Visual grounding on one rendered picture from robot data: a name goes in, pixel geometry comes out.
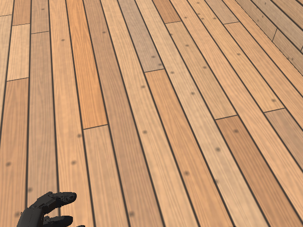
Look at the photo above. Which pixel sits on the left robot hand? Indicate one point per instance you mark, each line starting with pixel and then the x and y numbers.
pixel 34 215

